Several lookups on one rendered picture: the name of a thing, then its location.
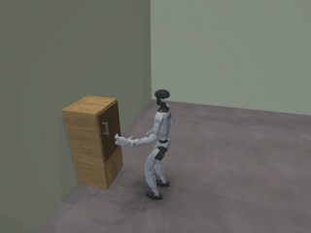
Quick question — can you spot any left robot upper arm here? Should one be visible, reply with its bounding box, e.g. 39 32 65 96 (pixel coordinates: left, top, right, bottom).
149 113 164 140

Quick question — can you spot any robot torso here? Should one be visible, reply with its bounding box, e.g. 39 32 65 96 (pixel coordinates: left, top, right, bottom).
155 109 171 153

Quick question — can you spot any robot right foot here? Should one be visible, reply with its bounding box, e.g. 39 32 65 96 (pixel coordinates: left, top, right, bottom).
155 180 170 187

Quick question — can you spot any handle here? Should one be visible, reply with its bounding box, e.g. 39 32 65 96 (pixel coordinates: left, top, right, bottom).
102 122 110 135

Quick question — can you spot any right robot upper arm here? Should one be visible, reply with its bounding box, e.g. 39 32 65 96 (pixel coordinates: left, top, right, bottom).
166 104 175 125

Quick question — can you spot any robot left hand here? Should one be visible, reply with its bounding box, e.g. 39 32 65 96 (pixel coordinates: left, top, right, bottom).
115 134 134 147

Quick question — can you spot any robot left forearm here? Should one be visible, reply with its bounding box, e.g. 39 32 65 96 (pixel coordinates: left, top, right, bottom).
127 136 156 147

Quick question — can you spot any cupboard door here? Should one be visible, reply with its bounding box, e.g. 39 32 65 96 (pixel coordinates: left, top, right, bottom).
97 101 121 163

